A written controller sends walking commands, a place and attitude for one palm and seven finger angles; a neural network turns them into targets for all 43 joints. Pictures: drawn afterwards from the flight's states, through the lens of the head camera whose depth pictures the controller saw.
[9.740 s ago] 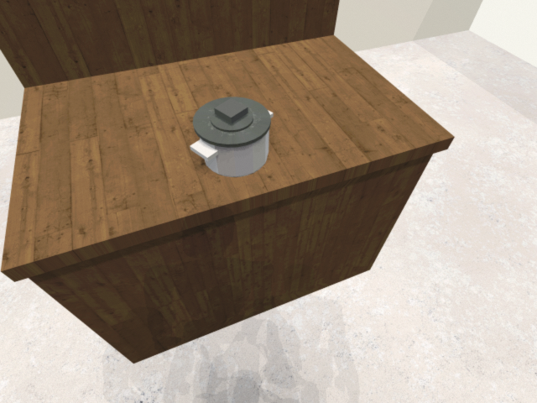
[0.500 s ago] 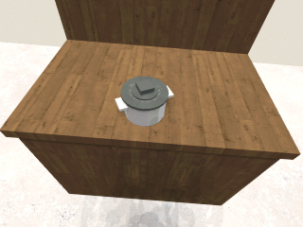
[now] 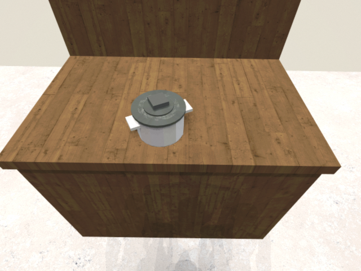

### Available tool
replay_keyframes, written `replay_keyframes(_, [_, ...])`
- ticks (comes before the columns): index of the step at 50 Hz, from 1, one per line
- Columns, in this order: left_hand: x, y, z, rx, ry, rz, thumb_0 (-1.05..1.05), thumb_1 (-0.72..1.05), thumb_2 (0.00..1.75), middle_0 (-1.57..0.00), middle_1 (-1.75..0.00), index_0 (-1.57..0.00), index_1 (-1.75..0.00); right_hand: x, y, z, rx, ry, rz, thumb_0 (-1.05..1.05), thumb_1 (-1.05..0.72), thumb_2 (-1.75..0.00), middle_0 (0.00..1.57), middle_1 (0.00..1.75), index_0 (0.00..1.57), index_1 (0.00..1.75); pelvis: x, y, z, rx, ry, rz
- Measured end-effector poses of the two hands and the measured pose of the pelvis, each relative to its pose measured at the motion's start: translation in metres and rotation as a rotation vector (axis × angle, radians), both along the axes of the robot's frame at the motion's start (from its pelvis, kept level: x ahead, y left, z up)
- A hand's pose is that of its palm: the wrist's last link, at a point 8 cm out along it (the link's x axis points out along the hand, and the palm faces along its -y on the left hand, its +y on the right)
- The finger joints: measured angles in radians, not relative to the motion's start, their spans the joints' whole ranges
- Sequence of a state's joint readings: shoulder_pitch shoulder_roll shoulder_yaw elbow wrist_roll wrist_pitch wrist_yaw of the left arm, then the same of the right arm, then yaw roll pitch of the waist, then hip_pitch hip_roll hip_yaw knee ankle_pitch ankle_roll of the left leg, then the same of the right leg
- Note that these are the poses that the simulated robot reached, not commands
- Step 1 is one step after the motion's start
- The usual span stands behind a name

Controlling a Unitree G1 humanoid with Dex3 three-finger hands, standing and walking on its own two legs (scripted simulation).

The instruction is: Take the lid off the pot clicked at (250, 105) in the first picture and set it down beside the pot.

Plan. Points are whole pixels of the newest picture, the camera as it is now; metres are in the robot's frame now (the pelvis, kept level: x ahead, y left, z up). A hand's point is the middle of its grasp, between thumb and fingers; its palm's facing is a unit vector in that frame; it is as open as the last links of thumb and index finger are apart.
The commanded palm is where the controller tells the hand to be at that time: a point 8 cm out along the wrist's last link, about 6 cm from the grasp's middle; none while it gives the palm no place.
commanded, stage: come to a stop and stand still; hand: left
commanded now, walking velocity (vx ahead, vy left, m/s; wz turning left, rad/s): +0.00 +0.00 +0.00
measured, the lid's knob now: (158, 100) +0.53 +0.09 +0.08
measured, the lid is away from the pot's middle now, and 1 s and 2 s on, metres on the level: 0.00 0.00 0.00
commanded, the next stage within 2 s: look again from close up in 0.12 s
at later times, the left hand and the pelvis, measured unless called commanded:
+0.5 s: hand out of the picture +0.01 +0.19 -0.19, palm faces +0.03 -0.98 -0.18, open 7.4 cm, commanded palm none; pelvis +0.01 +0.02 -0.01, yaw +0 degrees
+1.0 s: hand out of the picture +0.01 +0.22 -0.19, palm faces +0.02 -0.98 -0.19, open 7.4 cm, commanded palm none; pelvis +0.01 +0.04 -0.01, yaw +0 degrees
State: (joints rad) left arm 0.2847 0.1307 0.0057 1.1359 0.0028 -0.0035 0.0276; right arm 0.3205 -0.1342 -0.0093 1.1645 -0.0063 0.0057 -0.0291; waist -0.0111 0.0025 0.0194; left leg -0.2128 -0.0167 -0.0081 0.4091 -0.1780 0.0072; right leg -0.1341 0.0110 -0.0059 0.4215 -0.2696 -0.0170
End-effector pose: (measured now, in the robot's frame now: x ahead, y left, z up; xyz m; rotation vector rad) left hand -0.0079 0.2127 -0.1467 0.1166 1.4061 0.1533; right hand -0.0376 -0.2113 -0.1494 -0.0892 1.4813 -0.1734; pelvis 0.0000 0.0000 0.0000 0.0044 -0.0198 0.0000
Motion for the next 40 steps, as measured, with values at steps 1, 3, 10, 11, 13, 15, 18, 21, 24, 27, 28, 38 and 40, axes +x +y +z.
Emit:
replay_keyframes(1, [-0.001, -0.001, 0.0, -0.002, 0.003, 0.002, 0.01, 0.92, 0.9, -0.2, -0.3, -0.2, -0.29, -0.001, 0.001, 0.0, 0.001, 0.004, -0.001, 0.01, -0.91, -0.9, 0.2, 0.3, 0.2, 0.3, 0.0, 0.0, 0.0, 0.0, 0.001, 0.0])
replay_keyframes(3, [-0.004, -0.002, -0.001, -0.006, 0.01, 0.006, 0.01, 0.91, 0.9, -0.2, -0.3, -0.2, -0.29, -0.003, 0.002, 0.0, 0.002, 0.009, -0.002, 0.01, -0.91, -0.9, 0.2, 0.3, 0.2, 0.3, 0.001, 0.0, 0.0, 0.0, 0.004, 0.001])
replay_keyframes(10, [-0.011, -0.006, -0.002, -0.019, 0.033, 0.019, 0.0, 0.91, 0.9, -0.2, -0.3, -0.2, -0.29, 0.005, 0.007, 0.0, 0.007, -0.001, 0.0, 0.01, -0.91, -0.9, 0.2, 0.3, 0.2, 0.3, 0.004, 0.001, 0.0, -0.001, 0.009, 0.002])
replay_keyframes(11, [-0.011, -0.007, -0.002, -0.02, 0.035, 0.021, 0.0, 0.91, 0.9, -0.2, -0.3, -0.2, -0.29, 0.007, 0.008, 0.0, 0.007, -0.006, 0.001, 0.01, -0.91, -0.9, 0.2, 0.3, 0.2, 0.3, 0.004, 0.002, 0.0, -0.002, 0.01, 0.002])
replay_keyframes(13, [-0.012, -0.006, -0.003, -0.012, 0.029, 0.005, 0.0, 0.91, 0.9, -0.2, -0.3, -0.2, -0.29, 0.015, 0.009, -0.002, 0.011, -0.027, 0.013, 0.01, -0.91, -0.9, 0.2, 0.3, 0.2, 0.3, 0.004, 0.004, -0.002, -0.016, 0.016, -0.002])
replay_keyframes(15, [-0.011, -0.004, -0.005, -0.011, 0.022, -0.002, 0.0, 0.91, 0.9, -0.2, -0.3, -0.2, -0.29, 0.025, 0.009, -0.004, 0.005, -0.056, 0.025, 0.01, -0.91, -0.9, 0.2, 0.3, 0.2, 0.3, 0.004, 0.007, -0.005, -0.022, 0.018, 0.0])
replay_keyframes(18, [-0.006, 0.004, -0.007, -0.006, 0.004, -0.008, 0.0, 0.91, 0.9, -0.2, -0.3, -0.2, -0.29, 0.037, 0.007, -0.006, -0.012, -0.097, 0.028, 0.02, -0.93, -0.9, 0.2, 0.3, 0.2, 0.3, 0.007, 0.013, -0.009, -0.024, 0.018, 0.002])
replay_keyframes(21, [0.003, 0.013, -0.009, 0.003, -0.021, -0.012, 0.0, 0.91, 0.9, -0.2, -0.3, -0.2, -0.29, 0.05, 0.007, -0.005, -0.028, -0.136, 0.036, 0.02, -0.93, -0.9, 0.2, 0.3, 0.2, 0.3, 0.01, 0.018, -0.011, -0.021, 0.013, 0.001])
replay_keyframes(24, [0.013, 0.023, -0.01, 0.012, -0.048, -0.016, 0.0, 0.91, 0.9, -0.2, -0.3, -0.2, -0.29, 0.062, 0.007, -0.003, -0.043, -0.17, 0.047, 0.02, -0.94, -0.9, 0.2, 0.3, 0.2, 0.3, 0.012, 0.022, -0.012, -0.02, 0.007, -0.002])
replay_keyframes(27, [0.022, 0.032, -0.01, 0.021, -0.072, -0.02, 0.0, 0.91, 0.9, -0.2, -0.3, -0.2, -0.29, 0.073, 0.008, 0.0, -0.053, -0.197, 0.057, 0.02, -0.94, -0.9, 0.2, 0.3, 0.2, 0.3, 0.013, 0.026, -0.012, -0.02, 0.004, -0.004])
replay_keyframes(28, [0.024, 0.034, -0.01, 0.023, -0.078, -0.022, 0.0, 0.91, 0.9, -0.2, -0.3, -0.2, -0.29, 0.077, 0.009, 0.001, -0.056, -0.206, 0.06, 0.02, -0.93, -0.9, 0.2, 0.3, 0.2, 0.3, 0.013, 0.027, -0.012, -0.019, 0.004, -0.005])
replay_keyframes(38, [0.031, 0.053, -0.008, 0.033, -0.089, -0.033, 0.0, 0.91, 0.9, -0.2, -0.3, -0.2, -0.29, 0.097, 0.017, 0.01, -0.064, -0.247, 0.087, 0.01, -0.92, -0.9, 0.2, 0.3, 0.2, 0.3, 0.013, 0.035, -0.009, -0.017, 0.005, -0.005])
replay_keyframes(40, [0.029, 0.054, -0.008, 0.033, -0.082, -0.031, 0.0, 0.91, 0.9, -0.2, -0.3, -0.2, -0.29, 0.098, 0.018, 0.011, -0.064, -0.244, 0.09, 0.01, -0.92, -0.9, 0.2, 0.3, 0.2, 0.3, 0.013, 0.036, -0.008, -0.016, 0.006, -0.004])
